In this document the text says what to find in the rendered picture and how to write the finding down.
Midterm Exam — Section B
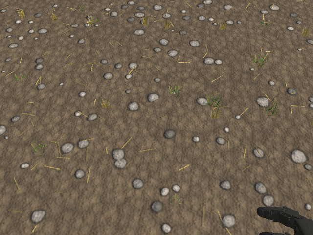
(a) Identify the robot right hand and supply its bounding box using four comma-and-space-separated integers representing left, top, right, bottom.
256, 206, 313, 235

